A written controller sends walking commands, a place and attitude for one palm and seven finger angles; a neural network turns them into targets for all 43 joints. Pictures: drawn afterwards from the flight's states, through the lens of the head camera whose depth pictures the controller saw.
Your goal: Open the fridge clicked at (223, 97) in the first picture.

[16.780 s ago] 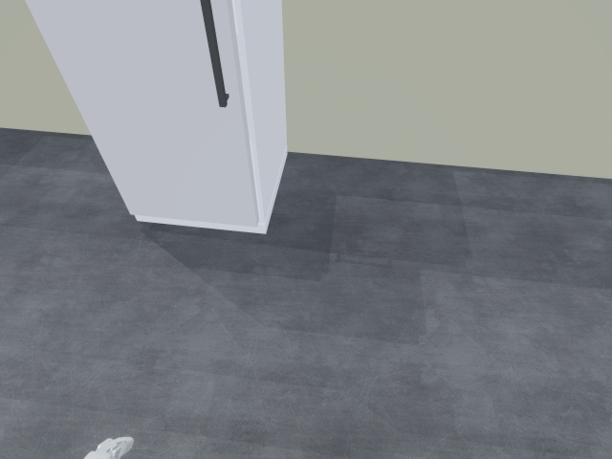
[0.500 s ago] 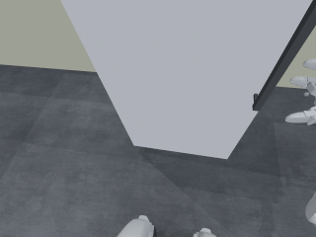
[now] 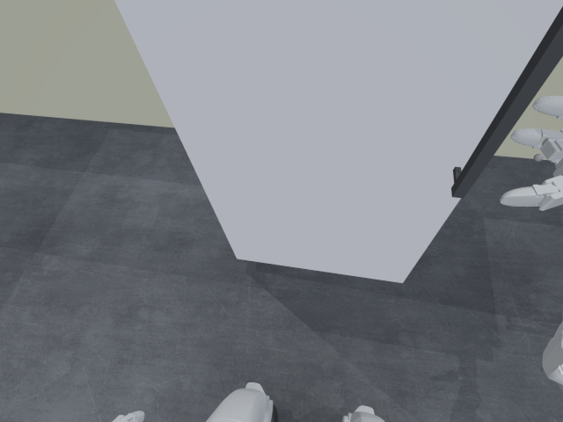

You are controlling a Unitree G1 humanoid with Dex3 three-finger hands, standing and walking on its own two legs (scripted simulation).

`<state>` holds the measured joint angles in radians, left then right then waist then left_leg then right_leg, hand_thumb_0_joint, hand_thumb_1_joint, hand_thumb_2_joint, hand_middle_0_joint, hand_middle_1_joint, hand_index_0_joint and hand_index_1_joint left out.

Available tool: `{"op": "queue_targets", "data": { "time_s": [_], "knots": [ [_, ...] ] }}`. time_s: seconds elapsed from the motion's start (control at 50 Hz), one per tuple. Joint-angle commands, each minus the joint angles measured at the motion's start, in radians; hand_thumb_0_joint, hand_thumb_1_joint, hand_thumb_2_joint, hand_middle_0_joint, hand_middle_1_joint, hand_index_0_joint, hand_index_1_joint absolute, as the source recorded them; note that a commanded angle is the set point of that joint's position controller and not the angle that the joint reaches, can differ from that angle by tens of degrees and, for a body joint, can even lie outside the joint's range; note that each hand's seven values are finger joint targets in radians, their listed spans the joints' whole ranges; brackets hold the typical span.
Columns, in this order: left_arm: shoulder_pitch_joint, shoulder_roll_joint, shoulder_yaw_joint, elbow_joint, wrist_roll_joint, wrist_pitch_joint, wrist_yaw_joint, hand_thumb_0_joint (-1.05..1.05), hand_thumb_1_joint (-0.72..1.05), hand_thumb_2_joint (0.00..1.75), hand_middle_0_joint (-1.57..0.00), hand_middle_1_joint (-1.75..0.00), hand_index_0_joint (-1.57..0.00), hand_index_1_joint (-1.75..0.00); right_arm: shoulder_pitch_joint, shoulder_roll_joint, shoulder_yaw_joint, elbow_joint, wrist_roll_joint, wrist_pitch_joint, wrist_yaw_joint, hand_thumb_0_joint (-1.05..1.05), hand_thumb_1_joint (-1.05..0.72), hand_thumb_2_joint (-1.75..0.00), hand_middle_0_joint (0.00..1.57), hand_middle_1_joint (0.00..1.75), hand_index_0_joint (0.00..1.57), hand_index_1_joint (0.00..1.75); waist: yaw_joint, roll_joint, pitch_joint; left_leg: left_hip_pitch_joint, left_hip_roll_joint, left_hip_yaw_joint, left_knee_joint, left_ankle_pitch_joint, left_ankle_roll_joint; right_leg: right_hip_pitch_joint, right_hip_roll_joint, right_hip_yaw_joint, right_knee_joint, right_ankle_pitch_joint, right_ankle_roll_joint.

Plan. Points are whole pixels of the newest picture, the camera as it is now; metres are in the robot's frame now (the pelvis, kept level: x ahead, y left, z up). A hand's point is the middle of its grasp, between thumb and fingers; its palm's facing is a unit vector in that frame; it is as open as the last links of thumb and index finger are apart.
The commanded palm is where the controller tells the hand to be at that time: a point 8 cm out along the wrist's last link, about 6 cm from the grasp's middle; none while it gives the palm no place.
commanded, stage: feel for the door with the fingertips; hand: right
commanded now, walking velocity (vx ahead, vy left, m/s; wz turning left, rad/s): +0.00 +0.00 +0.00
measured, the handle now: (513, 93) +0.54 -0.21 +0.15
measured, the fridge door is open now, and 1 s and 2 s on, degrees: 0 0 0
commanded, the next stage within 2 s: slide the fingers in behind the handle in 0.26 s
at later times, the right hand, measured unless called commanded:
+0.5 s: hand (534, 146) +0.49 -0.25 +0.10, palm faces +0.02 +1.00 +0.01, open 13.7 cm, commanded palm +0.47 -0.29 +0.09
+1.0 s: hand (515, 152) +0.49 -0.23 +0.09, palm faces +0.02 +1.00 -0.01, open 13.9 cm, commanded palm +0.47 -0.27 +0.09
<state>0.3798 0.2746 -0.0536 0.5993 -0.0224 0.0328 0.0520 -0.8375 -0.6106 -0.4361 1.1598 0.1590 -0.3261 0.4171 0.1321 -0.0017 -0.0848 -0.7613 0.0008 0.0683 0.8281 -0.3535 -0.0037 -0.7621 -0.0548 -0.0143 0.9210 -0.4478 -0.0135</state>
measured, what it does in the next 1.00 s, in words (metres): stands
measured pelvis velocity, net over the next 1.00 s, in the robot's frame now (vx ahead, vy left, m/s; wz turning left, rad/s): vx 0.01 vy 0.00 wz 0.00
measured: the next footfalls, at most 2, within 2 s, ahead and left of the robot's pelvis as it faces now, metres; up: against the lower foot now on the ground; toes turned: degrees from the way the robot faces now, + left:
none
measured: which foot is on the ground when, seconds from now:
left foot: down 0.00-1.00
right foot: down 0.00-1.00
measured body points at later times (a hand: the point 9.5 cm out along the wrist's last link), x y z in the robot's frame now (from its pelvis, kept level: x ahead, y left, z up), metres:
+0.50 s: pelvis +0.00 +0.00 +0.00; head +0.11 -0.03 +0.43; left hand +0.01 +0.26 -0.10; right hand +0.49 -0.31 +0.10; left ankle +0.02 +0.13 -0.69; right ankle -0.01 -0.11 -0.69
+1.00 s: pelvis +0.01 +0.00 +0.00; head +0.11 -0.03 +0.44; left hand +0.04 +0.26 -0.10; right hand +0.48 -0.28 +0.10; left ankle +0.02 +0.13 -0.69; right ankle -0.01 -0.11 -0.69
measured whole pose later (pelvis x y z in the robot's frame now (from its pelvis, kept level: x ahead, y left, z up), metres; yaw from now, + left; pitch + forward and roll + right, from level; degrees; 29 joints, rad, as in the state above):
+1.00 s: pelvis +0.01 +0.00 +0.00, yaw +0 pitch +17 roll +3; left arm 0.38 0.26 -0.04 0.59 -0.01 0.05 0.04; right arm -0.82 -0.55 -0.41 1.11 0.13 -0.34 0.33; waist 0.14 -0.01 -0.09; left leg -0.77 0.00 0.06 0.83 -0.36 -0.01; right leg -0.77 -0.05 -0.02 0.92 -0.46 -0.02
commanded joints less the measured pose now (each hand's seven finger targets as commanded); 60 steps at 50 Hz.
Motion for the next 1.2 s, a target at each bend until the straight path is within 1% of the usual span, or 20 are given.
{"op": "queue_targets", "data": {
  "time_s": [0.0, 0.04, 0.12, 0.16, 0.22, 0.32, 0.38, 0.42, 0.48, 0.54, 0.6, 0.64, 0.72, 0.84, 0.92, 0.98, 1.02, 1.1, 1.12, 1.18],
  "knots": [
    [0.144, 0.188, 0.068, -0.057, 0.004, -0.014, 0.021, 0.0, 0.9, 0.9, -0.2, -0.3, -0.2, -0.3, -0.43, -0.306, -0.048, -0.18, 0.008, -0.049, 0.007, 0.0, 0.5, -0.3, 0.3, 1.2, 0.3, 1.2, 0.018, -0.095, -0.368, 0.225, -0.034, -0.045, -0.063, 0.292, 0.021, 0.166, 0.034, 0.033, -0.108, 0.332, -0.02],
    [0.145, 0.182, 0.068, -0.056, 0.004, -0.015, 0.02, 0.0, 0.9, 0.9, -0.2, -0.3, -0.2, -0.3, -0.479, -0.282, -0.018, -0.206, 0.0, -0.054, 0.001, 0.0, 0.5, -0.3, 0.3, 1.2, 0.3, 1.2, 0.03, -0.134, -0.386, 0.212, -0.033, -0.047, -0.062, 0.289, 0.017, 0.182, 0.034, 0.033, -0.106, 0.333, -0.018],
    [0.161, 0.186, 0.073, -0.055, 0.01, -0.013, 0.016, 0.0, 0.9, 0.9, -0.2, -0.3, -0.2, -0.3, -0.476, -0.345, -0.076, -0.256, 0.001, -0.085, -0.008, 0.0, 0.5, -0.3, 0.3, 1.2, 0.3, 1.2, 0.006, -0.184, -0.495, 0.233, -0.038, -0.047, -0.044, 0.329, 0.022, 0.245, 0.031, 0.039, -0.092, 0.411, -0.012],
    [0.161, 0.183, 0.073, -0.047, 0.008, -0.011, 0.014, 0.0, 0.9, 0.9, -0.2, -0.3, -0.2, -0.3, -0.475, -0.288, -0.032, -0.228, 0.002, -0.077, -0.005, 0.0, 0.5, -0.3, 0.3, 1.2, 0.3, 1.2, 0.024, -0.184, -0.455, 0.188, -0.04, -0.041, -0.053, 0.306, 0.02, 0.254, 0.027, 0.042, -0.092, 0.403, -0.01],
    [0.171, 0.191, 0.07, -0.044, 0.007, -0.003, 0.014, 0.0, 0.9, 0.9, -0.2, -0.3, -0.2, -0.3, -0.484, -0.323, -0.044, -0.187, -0.009, -0.051, -0.007, 0.0, 0.5, -0.3, 0.3, 1.2, 0.3, 1.2, 0.029, -0.165, -0.413, 0.187, -0.04, -0.037, -0.058, 0.293, 0.02, 0.22, 0.026, 0.044, -0.102, 0.377, -0.013],
    [0.187, 0.188, 0.075, -0.046, 0.012, 0.002, 0.009, 0.0, 0.9, 0.9, -0.2, -0.3, -0.2, -0.3, -0.47, -0.279, -0.023, -0.201, -0.01, -0.04, -0.015, 0.0, 0.5, -0.3, 0.3, 1.2, 0.3, 1.2, 0.03, -0.172, -0.442, 0.161, -0.043, -0.026, -0.056, 0.308, 0.021, 0.272, 0.021, 0.051, -0.099, 0.44, -0.009],
    [0.189, 0.193, 0.074, -0.044, 0.012, 0.005, 0.007, 0.0, 0.9, 0.9, -0.2, -0.3, -0.2, -0.3, -0.45, -0.278, -0.028, -0.163, -0.002, -0.034, -0.014, 0.0, 0.5, -0.3, 0.3, 1.2, 0.3, 1.2, 0.034, -0.12, -0.39, 0.169, -0.045, -0.026, -0.065, 0.283, 0.02, 0.22, 0.021, 0.048, -0.106, 0.382, -0.013],
    [0.188, 0.19, 0.074, -0.047, 0.014, 0.006, 0.006, 0.0, 0.9, 0.9, -0.2, -0.3, -0.2, -0.3, -0.467, -0.282, -0.028, -0.197, -0.005, -0.049, -0.015, 0.0, 0.5, -0.3, 0.3, 1.2, 0.3, 1.2, 0.029, -0.16, -0.42, 0.165, -0.044, -0.026, -0.058, 0.296, 0.023, 0.256, 0.022, 0.051, -0.107, 0.415, -0.01],
    [0.182, 0.181, 0.078, -0.053, 0.017, 0.006, -0.002, 0.0, 0.9, 0.9, -0.2, -0.3, -0.2, -0.3, -0.429, -0.227, 0.002, -0.236, -0.011, -0.064, -0.021, 0.0, 0.5, -0.3, 0.3, 1.2, 0.3, 1.2, 0.017, -0.202, -0.443, 0.128, -0.046, -0.016, -0.053, 0.286, 0.026, 0.317, 0.018, 0.057, -0.102, 0.463, 0.0],
    [0.18, 0.182, 0.08, -0.049, 0.016, 0.011, -0.006, 0.0, 0.9, 0.9, -0.2, -0.3, -0.2, -0.3, -0.423, -0.203, 0.005, -0.232, 0.002, -0.063, -0.032, 0.0, 0.5, -0.3, 0.3, 1.2, 0.3, 1.2, 0.024, -0.155, -0.417, 0.121, -0.05, -0.01, -0.056, 0.283, 0.024, 0.318, 0.013, 0.063, -0.104, 0.466, -0.001],
    [0.174, 0.186, 0.082, -0.058, 0.014, 0.012, -0.002, 0.0, 0.9, 0.9, -0.2, -0.3, -0.2, -0.3, -0.409, -0.254, -0.036, -0.267, 0.004, -0.069, -0.037, 0.0, 0.5, -0.3, 0.3, 1.2, 0.3, 1.2, 0.005, -0.157, -0.436, 0.161, -0.048, -0.016, -0.051, 0.302, 0.028, 0.306, 0.018, 0.057, -0.105, 0.47, -0.004],
    [0.164, 0.176, 0.08, -0.054, 0.013, 0.01, -0.006, 0.0, 0.9, 0.9, -0.2, -0.3, -0.2, -0.3, -0.414, -0.192, 0.008, -0.262, -0.001, -0.066, -0.042, 0.0, 0.5, -0.3, 0.3, 1.2, 0.3, 1.2, 0.015, -0.165, -0.412, 0.129, -0.046, -0.01, -0.055, 0.283, 0.026, 0.319, 0.015, 0.06, -0.109, 0.462, 0.0],
    [0.157, 0.175, 0.082, -0.061, 0.012, 0.009, -0.004, 0.0, 0.9, 0.9, -0.2, -0.3, -0.2, -0.3, -0.409, -0.192, -0.002, -0.287, 0.006, -0.071, -0.059, 0.0, 0.5, -0.3, 0.3, 1.2, 0.3, 1.2, 0.009, -0.145, -0.43, 0.165, -0.046, -0.015, -0.053, 0.31, 0.024, 0.314, 0.019, 0.056, -0.11, 0.474, -0.002],
    [0.145, 0.171, 0.075, -0.061, 0.011, 0.005, -0.001, 0.0, 0.9, 0.9, -0.2, -0.3, -0.2, -0.3, -0.419, -0.218, -0.017, -0.248, -0.013, -0.073, -0.087, 0.0, 0.5, -0.3, 0.3, 1.2, 0.3, 1.2, 0.012, -0.122, -0.391, 0.185, -0.041, -0.024, -0.053, 0.3, 0.023, 0.252, 0.026, 0.046, -0.111, 0.404, -0.007],
    [0.143, 0.167, 0.078, -0.067, 0.012, 0.002, -0.003, 0.0, 0.9, 0.9, -0.2, -0.3, -0.2, -0.3, -0.413, -0.201, -0.005, -0.291, -0.017, -0.086, -0.088, 0.0, 0.5, -0.3, 0.3, 1.2, 0.3, 1.2, -0.001, -0.176, -0.463, 0.197, -0.039, -0.026, -0.042, 0.337, 0.025, 0.304, 0.025, 0.047, -0.103, 0.473, -0.001],
    [0.142, 0.17, 0.077, -0.055, 0.01, 0.001, -0.002, 0.0, 0.9, 0.9, -0.2, -0.3, -0.2, -0.3, -0.438, -0.172, 0.021, -0.247, -0.008, -0.072, -0.082, 0.0, 0.5, -0.3, 0.3, 1.2, 0.3, 1.2, 0.023, -0.126, -0.394, 0.18, -0.04, -0.024, -0.055, 0.3, 0.022, 0.257, 0.024, 0.046, -0.107, 0.4, -0.005],
    [0.145, 0.174, 0.079, -0.054, 0.01, -0.001, 0.002, 0.0, 0.9, 0.9, -0.2, -0.3, -0.2, -0.3, -0.452, -0.188, 0.003, -0.244, 0.0, -0.069, -0.08, 0.0, 0.5, -0.3, 0.3, 1.2, 0.3, 1.2, 0.024, -0.098, -0.407, 0.21, -0.04, -0.031, -0.058, 0.313, 0.019, 0.233, 0.028, 0.042, -0.107, 0.383, -0.011],
    [0.149, 0.173, 0.075, -0.057, 0.012, -0.003, 0.004, 0.0, 0.9, 0.9, -0.2, -0.3, -0.2, -0.3, -0.439, -0.225, -0.021, -0.241, -0.009, -0.07, -0.084, 0.0, 0.5, -0.3, 0.3, 1.2, 0.3, 1.2, 0.01, -0.115, -0.422, 0.236, -0.037, -0.038, -0.051, 0.327, 0.024, 0.211, 0.033, 0.037, -0.103, 0.384, -0.014],
    [0.146, 0.166, 0.073, -0.056, 0.01, -0.003, 0.001, 0.0, 0.9, 0.9, -0.2, -0.3, -0.2, -0.3, -0.453, -0.182, 0.018, -0.24, -0.011, -0.07, -0.084, 0.0, 0.5, -0.3, 0.3, 1.2, 0.3, 1.2, 0.024, -0.126, -0.418, 0.225, -0.037, -0.038, -0.054, 0.326, 0.019, 0.219, 0.035, 0.034, -0.105, 0.378, -0.014],
    [0.15, 0.165, 0.079, -0.052, 0.012, -0.005, -0.004, 0.0, 0.9, 0.9, -0.2, -0.3, -0.2, -0.3, -0.445, -0.157, 0.033, -0.268, -0.013, -0.076, -0.087, 0.0, 0.5, -0.3, 0.3, 1.2, 0.3, 1.2, 0.016, -0.167, -0.437, 0.191, -0.039, -0.03, -0.052, 0.314, 0.024, 0.27, 0.03, 0.042, -0.103, 0.407, -0.007]
  ]
}}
